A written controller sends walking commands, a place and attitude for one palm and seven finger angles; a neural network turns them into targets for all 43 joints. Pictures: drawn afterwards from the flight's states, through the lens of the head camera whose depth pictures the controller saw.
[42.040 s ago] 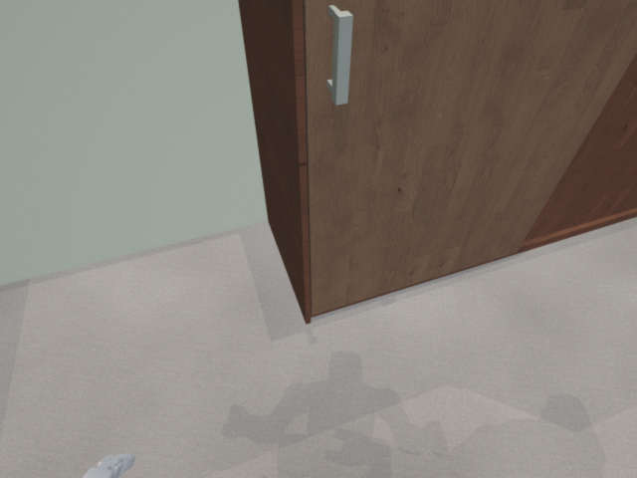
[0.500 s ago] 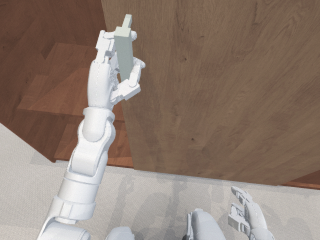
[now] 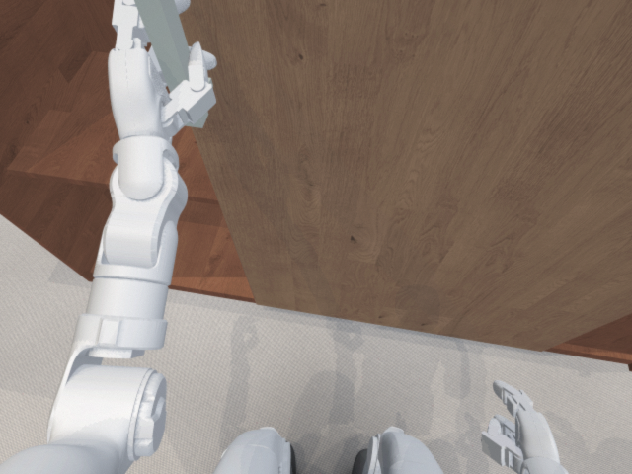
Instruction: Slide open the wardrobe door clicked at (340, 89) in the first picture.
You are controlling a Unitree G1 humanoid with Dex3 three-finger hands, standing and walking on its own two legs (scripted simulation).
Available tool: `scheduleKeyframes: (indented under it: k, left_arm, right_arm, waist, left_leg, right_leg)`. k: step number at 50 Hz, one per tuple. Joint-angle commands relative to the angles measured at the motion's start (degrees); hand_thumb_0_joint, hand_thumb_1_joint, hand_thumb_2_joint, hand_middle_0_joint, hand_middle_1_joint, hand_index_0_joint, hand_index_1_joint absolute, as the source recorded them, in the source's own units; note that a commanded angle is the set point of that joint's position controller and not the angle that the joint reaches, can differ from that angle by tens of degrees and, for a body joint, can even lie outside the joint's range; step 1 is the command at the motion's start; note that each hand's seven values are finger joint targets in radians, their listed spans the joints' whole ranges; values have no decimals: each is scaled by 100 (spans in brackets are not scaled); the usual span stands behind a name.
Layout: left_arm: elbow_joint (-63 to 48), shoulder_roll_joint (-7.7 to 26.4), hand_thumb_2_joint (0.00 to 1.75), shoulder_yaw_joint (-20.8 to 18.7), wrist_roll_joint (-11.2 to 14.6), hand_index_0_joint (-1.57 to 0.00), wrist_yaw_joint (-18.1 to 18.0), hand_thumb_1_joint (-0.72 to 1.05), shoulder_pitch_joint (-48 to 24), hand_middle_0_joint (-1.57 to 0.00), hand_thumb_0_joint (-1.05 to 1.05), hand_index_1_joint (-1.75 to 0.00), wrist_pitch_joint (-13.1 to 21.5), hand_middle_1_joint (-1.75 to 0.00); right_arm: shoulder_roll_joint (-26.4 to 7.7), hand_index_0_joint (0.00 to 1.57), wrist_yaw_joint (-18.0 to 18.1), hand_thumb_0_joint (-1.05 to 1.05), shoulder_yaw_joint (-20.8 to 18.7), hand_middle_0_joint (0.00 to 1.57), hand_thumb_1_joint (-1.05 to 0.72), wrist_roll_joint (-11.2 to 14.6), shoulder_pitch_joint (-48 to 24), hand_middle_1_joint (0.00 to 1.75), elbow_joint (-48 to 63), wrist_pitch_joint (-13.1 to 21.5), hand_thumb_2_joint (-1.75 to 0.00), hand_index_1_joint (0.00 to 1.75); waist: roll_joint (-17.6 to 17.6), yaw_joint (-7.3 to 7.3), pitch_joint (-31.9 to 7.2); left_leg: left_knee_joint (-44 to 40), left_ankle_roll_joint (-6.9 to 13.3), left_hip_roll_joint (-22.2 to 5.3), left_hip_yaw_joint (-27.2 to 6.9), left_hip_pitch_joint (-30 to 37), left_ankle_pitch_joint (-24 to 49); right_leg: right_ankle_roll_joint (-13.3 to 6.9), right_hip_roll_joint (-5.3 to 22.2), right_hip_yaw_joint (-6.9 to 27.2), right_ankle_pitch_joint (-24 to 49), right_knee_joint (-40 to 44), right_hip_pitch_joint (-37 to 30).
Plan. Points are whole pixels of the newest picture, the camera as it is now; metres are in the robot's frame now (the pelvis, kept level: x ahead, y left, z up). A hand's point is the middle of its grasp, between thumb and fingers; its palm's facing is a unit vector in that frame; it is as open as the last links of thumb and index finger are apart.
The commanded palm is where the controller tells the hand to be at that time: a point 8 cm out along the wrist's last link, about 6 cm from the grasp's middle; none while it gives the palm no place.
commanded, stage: step sideways, sliding the door along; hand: left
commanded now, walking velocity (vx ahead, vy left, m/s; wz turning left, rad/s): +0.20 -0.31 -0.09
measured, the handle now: (184, 50) +0.48 +0.21 +0.20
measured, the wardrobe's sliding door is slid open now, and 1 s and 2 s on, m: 0.57 0.56 0.56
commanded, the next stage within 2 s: stop walking and hold the door there in 0.04 s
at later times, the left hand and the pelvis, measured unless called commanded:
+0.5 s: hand (197, 86) +0.44 +0.19 +0.19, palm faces +0.52 -0.80 -0.31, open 6.6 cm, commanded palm +0.40 +0.23 +0.16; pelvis +0.02 -0.11 +0.00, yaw -6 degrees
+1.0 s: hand (197, 88) +0.44 +0.19 +0.19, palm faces +0.38 -0.91 -0.19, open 6.5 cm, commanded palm +0.40 +0.22 +0.16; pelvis -0.02 -0.06 +0.01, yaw -11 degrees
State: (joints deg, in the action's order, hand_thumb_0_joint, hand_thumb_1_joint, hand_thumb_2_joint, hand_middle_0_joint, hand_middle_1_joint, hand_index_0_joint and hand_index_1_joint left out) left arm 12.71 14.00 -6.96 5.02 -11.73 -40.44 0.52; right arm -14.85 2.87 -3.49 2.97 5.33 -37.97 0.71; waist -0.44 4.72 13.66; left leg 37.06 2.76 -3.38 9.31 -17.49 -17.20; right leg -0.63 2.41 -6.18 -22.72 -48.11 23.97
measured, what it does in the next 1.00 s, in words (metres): steps on the spot: right foot, then left foot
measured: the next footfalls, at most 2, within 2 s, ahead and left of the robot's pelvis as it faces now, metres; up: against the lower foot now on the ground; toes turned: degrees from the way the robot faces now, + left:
right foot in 0.36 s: +0.13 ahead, -0.27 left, +0.00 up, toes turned -12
left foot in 0.76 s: +0.07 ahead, +0.04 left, +0.00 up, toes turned -4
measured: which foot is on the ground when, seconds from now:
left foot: down 0.00-0.36, up 0.38-0.74, down 0.76-1.00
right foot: up 0.00-0.34, down 0.36-0.78, up 0.80-0.98, down 1.00-1.00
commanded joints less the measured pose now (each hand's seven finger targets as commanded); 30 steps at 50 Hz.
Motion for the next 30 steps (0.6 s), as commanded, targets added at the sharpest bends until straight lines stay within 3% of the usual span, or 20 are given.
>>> scheduleKeyframes:
  k: [1,4,7,8,9,11,13,15,16,17,18,19,20,21,22,24,25,27,29,30]
  left_arm:
    - [-2457,-488,90,1601,-65,-45,785,90,-3460,-45,0,-140,1059,-140]
    - [-1858,-377,90,1486,-152,-45,825,90,-3253,-45,0,-140,853,-140]
    - [-1683,-389,90,1513,-109,-45,934,90,-3091,-45,0,-140,717,-140]
    - [310,2930,90,-1702,-392,-45,623,90,-1662,-45,0,-140,683,-140]
    - [-112,2102,90,-752,-318,-45,758,90,-1635,-45,0,-140,751,-140]
    - [-492,1661,90,-320,-231,-45,859,90,-2016,-45,0,-140,841,-140]
    - [-195,2127,90,-689,-266,-45,833,90,-1706,-45,0,-140,915,-140]
    - [291,2709,90,-1237,-296,-45,778,90,-1305,-45,0,-140,1000,-140]
    - [530,3033,90,-1516,-328,-45,753,90,-1163,-45,0,-140,1036,-140]
    - [716,3407,90,-1762,-399,-45,723,90,-1081,-45,0,-140,1070,-140]
    - [1079,4073,90,-2224,-481,-45,653,90,-863,-45,0,-140,1096,-140]
    - [1243,4299,90,-2568,-459,-45,612,90,-635,-45,0,-140,983,-140]
    - [1584,4434,90,-2768,-505,-45,610,90,-458,-45,0,-140,915,-140]
    - [1525,4699,90,-3009,-388,-45,564,90,-607,-45,0,-140,927,-140]
    - [1181,4164,90,-2664,-266,-45,578,90,-943,-45,0,-140,976,-140]
    - [1930,4203,90,-2992,-280,-45,524,90,-474,-45,0,-140,1049,-140]
    - [2302,4255,90,-3080,-340,-45,524,90,-255,-45,0,-140,1071,-140]
    - [2392,4465,90,-3157,-354,-45,529,90,-411,-45,0,-140,1122,-140]
    - [2165,4337,90,-2893,-367,-45,547,90,-644,-45,0,-140,1188,-140]
    - [2169,4409,90,-2945,-393,-45,534,90,-675,-45,0,-140,1210,-140]
  right_arm:
    - [-569,20,-288,0,-107,20,-90,19,-374,30,786,399,-90,30]
    - [-704,20,-327,0,-210,20,-90,19,-257,30,673,272,-90,30]
    - [-676,20,-303,0,-224,20,-90,-3,-48,30,768,207,-90,30]
    - [-945,20,-121,0,-277,20,-90,-44,284,30,443,59,-90,30]
    - [-768,20,-103,0,-183,20,-90,-106,346,30,647,-42,-90,30]
    - [-686,20,-110,0,-92,20,-90,-42,151,30,762,64,-90,30]
    - [-733,20,-79,0,-25,20,-90,-9,254,30,766,206,-90,30]
    - [-725,20,-84,0,47,20,-90,45,180,30,780,244,-90,30]
    - [-703,20,-85,0,75,20,-90,91,199,30,760,240,-90,30]
    - [-595,20,-54,0,81,20,-90,105,184,30,737,204,-90,30]
    - [-459,20,48,0,171,20,-90,45,52,30,859,151,-90,30]
    - [-503,20,140,0,189,20,-90,6,-110,30,915,146,-90,30]
    - [-591,20,209,0,181,20,-90,-60,-71,30,787,199,-90,30]
    - [-795,20,161,0,131,20,-90,11,179,30,664,183,-90,30]
    - [-862,20,152,0,70,20,-90,35,-21,30,651,257,-90,30]
    - [-938,20,175,0,66,20,-90,26,-56,30,460,321,-90,30]
    - [-961,20,155,0,73,20,-90,9,-55,30,398,322,-90,30]
    - [-1062,20,144,0,17,20,-90,8,27,30,312,325,-90,30]
    - [-1076,20,147,0,21,20,-90,10,94,30,271,355,-90,30]
    - [-1093,20,164,0,8,20,-90,-4,180,30,267,385,-90,30]
  waist:
    - [-932,-688,-3706]
    - [-1078,-634,-3094]
    - [-1468,-654,-3125]
    - [-1552,-472,-3281]
    - [-1847,-502,-3304]
    - [-2435,-605,-3162]
    - [-2734,-651,-2970]
    - [-2246,-485,-2926]
    - [-1593,-424,-3005]
    - [-483,-414,-3107]
    - [739,-345,-3214]
    - [868,-255,-3210]
    - [336,-365,-2796]
    - [1476,-309,-3220]
    - [2057,-330,-3322]
    - [2013,-361,-3257]
    - [1877,-379,-3186]
    - [1770,-396,-3103]
    - [1163,-404,-3080]
    - [1209,-401,-3047]
  left_leg:
    - [-911,924,-2913,-2394,3553,4503]
    - [-1086,592,-2392,-1331,2957,3918]
    - [-1130,372,-1973,-635,2944,4205]
    - [-1204,357,-1840,-384,2962,4430]
    - [-985,475,-1745,-491,2946,4448]
    - [-1049,366,-1518,70,2714,4364]
    - [-865,156,-1251,397,2472,4300]
    - [-327,-35,-1188,403,1974,3467]
    - [132,-125,-978,345,1637,2726]
    - [868,-196,-668,191,919,1309]
    - [1807,-272,-63,-3,-650,-1188]
    - [2534,-238,55,-630,-1044,-1973]
    - [2667,-268,-78,-856,-1015,-1666]
    - [3187,-385,-13,-1100,-1361,-1666]
    - [3411,-402,85,-1469,-1296,-1438]
    - [3277,-443,44,-1414,-1268,-1065]
    - [3136,-464,122,-1295,-1169,-927]
    - [2788,-466,206,-1159,-914,-801]
    - [2131,-393,180,-1028,-582,-816]
    - [1716,-356,166,-962,-415,-873]
  right_leg:
    - [19,317,1166,-368,-2517,1674]
    - [192,240,772,254,-2643,1898]
    - [305,76,302,463,-2011,1628]
    - [429,-33,111,358,-1937,1668]
    - [407,-55,35,267,-1370,1484]
    - [409,-162,-331,442,-249,901]
    - [407,-501,-693,774,638,250]
    - [368,-520,-648,1570,1890,-876]
    - [366,-369,-455,2203,2415,-1564]
    - [207,253,237,3256,2537,-2277]
    - [-262,1432,1737,5417,2283,-3261]
    - [-453,2096,2249,6159,2329,-3162]
    - [-466,2084,2223,5561,2541,-2564]
    - [-521,2191,2545,4983,2484,-2863]
    - [-480,2061,2479,4587,2397,-2865]
    - [-513,1866,1590,4280,2267,-2660]
    - [-479,1767,1433,4169,2318,-2414]
    - [-463,1825,1442,3642,2544,-2014]
    - [-531,1894,1461,3122,2705,-1713]
    - [-539,1845,1455,2807,2776,-1588]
